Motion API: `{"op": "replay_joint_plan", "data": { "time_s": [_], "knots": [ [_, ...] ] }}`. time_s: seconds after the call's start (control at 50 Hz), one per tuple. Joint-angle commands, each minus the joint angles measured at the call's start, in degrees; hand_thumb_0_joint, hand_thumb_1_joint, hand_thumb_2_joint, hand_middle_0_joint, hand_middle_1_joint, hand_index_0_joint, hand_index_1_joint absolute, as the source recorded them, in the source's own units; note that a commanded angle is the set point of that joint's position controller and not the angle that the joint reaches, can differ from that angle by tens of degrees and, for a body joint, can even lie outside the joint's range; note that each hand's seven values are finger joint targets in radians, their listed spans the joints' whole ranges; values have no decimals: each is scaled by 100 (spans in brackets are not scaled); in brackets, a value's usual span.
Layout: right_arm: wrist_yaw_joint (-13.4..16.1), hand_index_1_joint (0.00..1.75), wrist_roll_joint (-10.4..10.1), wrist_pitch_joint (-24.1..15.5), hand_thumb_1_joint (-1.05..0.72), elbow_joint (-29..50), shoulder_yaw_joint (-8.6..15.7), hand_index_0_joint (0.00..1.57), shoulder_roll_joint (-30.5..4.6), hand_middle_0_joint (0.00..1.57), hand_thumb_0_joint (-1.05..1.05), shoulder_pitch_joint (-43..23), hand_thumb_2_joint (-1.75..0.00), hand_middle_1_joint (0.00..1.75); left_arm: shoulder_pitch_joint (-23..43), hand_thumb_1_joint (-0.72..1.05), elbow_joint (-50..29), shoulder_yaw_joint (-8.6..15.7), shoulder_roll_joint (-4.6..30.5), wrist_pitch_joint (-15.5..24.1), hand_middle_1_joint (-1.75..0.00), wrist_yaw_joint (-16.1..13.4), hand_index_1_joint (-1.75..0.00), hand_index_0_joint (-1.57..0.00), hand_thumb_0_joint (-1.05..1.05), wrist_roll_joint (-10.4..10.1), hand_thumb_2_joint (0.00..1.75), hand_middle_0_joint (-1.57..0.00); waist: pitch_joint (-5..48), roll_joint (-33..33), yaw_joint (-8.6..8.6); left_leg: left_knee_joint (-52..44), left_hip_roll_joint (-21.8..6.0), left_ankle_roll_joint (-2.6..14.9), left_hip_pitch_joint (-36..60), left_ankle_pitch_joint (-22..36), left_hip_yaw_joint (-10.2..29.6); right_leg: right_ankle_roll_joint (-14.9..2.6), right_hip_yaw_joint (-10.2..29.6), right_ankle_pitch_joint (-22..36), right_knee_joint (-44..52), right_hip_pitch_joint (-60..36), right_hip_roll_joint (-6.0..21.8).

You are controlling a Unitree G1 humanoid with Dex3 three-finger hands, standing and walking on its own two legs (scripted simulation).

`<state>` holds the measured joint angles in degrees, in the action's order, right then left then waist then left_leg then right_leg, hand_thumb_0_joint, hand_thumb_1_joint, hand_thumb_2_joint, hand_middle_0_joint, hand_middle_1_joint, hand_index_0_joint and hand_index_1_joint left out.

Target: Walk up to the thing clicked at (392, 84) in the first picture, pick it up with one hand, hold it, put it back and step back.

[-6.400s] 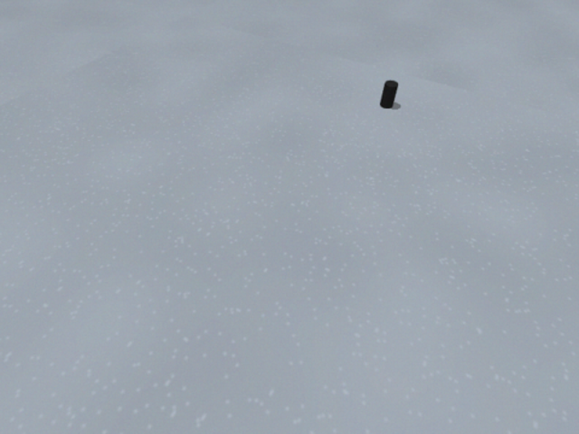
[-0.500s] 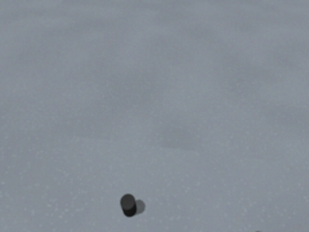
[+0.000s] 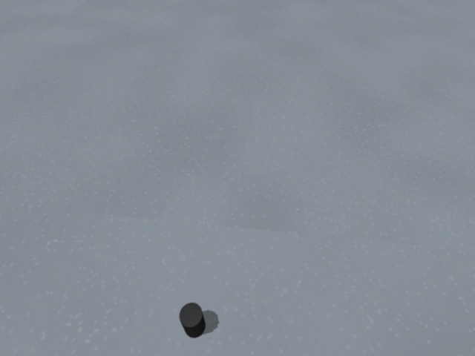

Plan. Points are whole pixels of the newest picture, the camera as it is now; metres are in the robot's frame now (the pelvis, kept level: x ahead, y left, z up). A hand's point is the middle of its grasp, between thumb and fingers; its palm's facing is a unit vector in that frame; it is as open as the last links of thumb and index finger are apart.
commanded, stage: walk up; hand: left
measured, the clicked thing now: (193, 320) +0.37 +0.16 -0.70
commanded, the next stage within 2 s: stand in 0.54 s
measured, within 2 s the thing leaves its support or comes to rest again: neither
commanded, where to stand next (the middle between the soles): +0.03 -0.03 m, yaw -1 degrees
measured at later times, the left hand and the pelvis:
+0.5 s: hand out of the picture +0.10 +0.25 -0.15, palm faces -0.02 -0.94 -0.33, open 7.4 cm; pelvis +0.01 +0.00 +0.00, yaw -1 degrees
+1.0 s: hand out of the picture +0.07 +0.25 -0.15, palm faces -0.02 -0.94 -0.34, open 7.4 cm; pelvis -0.01 +0.00 +0.00, yaw +0 degrees
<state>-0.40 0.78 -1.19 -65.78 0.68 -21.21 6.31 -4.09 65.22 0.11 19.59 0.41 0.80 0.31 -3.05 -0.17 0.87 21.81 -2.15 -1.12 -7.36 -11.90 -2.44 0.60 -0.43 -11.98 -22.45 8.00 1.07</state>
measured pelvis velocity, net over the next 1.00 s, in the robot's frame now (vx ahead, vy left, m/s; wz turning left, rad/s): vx -0.01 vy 0.00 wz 0.00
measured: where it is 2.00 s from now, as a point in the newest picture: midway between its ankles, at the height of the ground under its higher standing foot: outside the picture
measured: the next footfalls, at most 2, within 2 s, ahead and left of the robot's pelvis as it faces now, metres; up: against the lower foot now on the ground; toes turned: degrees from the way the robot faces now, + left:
none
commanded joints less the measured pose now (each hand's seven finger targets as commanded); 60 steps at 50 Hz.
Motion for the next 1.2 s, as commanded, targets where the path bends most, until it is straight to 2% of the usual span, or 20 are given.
{"op": "replay_joint_plan", "data": {
  "time_s": [0.0, 0.12, 0.22, 0.4, 0.5, 0.52, 0.54, 0.6, 0.76, 0.92, 0.98, 1.06, 1.18],
  "knots": [
    [76, 30, -16, -155, -90, 389, 185, 20, -1194, 20, 0, -322, -90, 30, 306, 90, -327, 264, 1299, 127, -30, -81, -30, -20, 0, 9, 90, -20, 562, -36, -74, -327, -482, 284, 60, 688, 427, -223, 503, 858, 408, -180, 579],
    [92, 30, -19, -144, -90, 373, 191, 20, -1193, 20, 0, -248, -90, 30, 318, 90, -335, 266, 1250, 110, -30, -88, -30, -20, 0, -4, 90, -20, 552, 16, -54, -337, -510, 269, 129, 874, 396, -221, 484, 1049, 382, -194, 567],
    [101, 30, -21, -140, -90, 369, 210, 20, -1222, 20, 0, -280, -90, 30, 284, 90, -300, 263, 1234, 84, -30, -82, -30, -20, 0, -1, 90, -20, 434, 54, -61, -444, -520, 293, 55, 701, 451, -207, 446, 933, 355, -180, 509],
    [101, 30, -20, -135, -90, 399, 221, 20, -1185, 20, 0, -273, -90, 30, 255, 90, -311, 271, 1219, 86, -30, -90, -30, -20, 0, 12, 90, -20, 476, -49, -61, -435, -529, 283, 242, 990, 390, -185, 437, 1125, 375, -166, 518],
    [87, 30, -14, -124, -90, 431, 208, 20, -1137, 20, 0, -333, -90, 30, 227, 90, -335, 251, 1194, 94, -30, -88, -30, -20, 0, 16, 90, -20, 394, -20, -81, -512, -516, 275, 222, 761, 390, -161, 474, 1045, 452, -106, 534],
    [101, 30, -32, -94, -90, 465, 189, 20, -1113, 20, 0, -541, -90, 30, 305, 90, -342, 244, 1259, 116, -30, -118, -30, -20, 0, 9, 90, -20, 286, 46, -88, -516, -624, 209, 169, 1382, 498, -142, 500, 1521, 511, -127, 655],
    [104, 30, -39, -91, -90, 463, 181, 20, -1100, 20, 0, -447, -90, 30, 250, 90, -338, 260, 1266, 126, -30, -122, -30, -20, 0, -6, 90, -20, 442, 45, -74, -486, -640, 192, 278, 1654, 471, -133, 516, 1743, 490, -246, 673],
    [105, 30, -53, -78, -90, 432, 182, 20, -1117, 20, 0, -448, -90, 30, 203, 90, -287, 249, 1248, 121, -30, -141, -30, -20, 0, -7, 90, -20, 621, 43, -64, -466, -661, 198, 478, 1806, 473, -123, 452, 1875, 466, -372, 677],
    [83, 30, -42, -44, -90, 389, 163, 20, -1107, 20, 0, -528, -90, 30, 188, 90, -272, 213, 1244, 124, -30, -133, -30, -20, 0, 14, 90, -20, 639, 11, -76, -615, -643, 181, 454, 1176, 485, -107, 463, 1319, 693, -315, 678],
    [40, 30, -16, -32, -90, 346, 166, 20, -1059, 20, 0, -432, -90, 30, 191, 90, -256, 219, 1306, 130, -30, -123, -30, -20, 0, 21, 90, -20, 336, -31, -42, -773, -588, 179, 166, 357, 552, -99, 497, 511, 885, -76, 660],
    [34, 30, -1, -31, -90, 346, 181, 20, -1081, 20, 0, -435, -90, 30, 166, 90, -270, 217, 1299, 131, -30, -121, -30, -20, 0, 27, 90, -20, 266, 47, -69, -802, -588, 188, 58, 156, 588, -107, 493, 296, 904, -28, 655],
    [30, 30, 4, -29, -90, 329, 188, 20, -1112, 20, 0, -392, -90, 30, 64, 90, -251, 225, 1277, 98, -30, -92, -30, -20, 0, 29, 90, -20, 164, 124, -100, -894, -564, 173, -101, -394, 654, -117, 482, -133, 872, 106, 610],
    [26, 30, 1, -36, -90, 328, 197, 20, -1121, 20, 0, -319, -90, 30, 18, 90, -262, 222, 1254, 120, -30, -85, -30, -20, 0, 31, 90, -20, 270, 73, -93, -802, -554, 204, -84, -142, 674, -135, 510, 63, 857, 37, 651]
  ]
}}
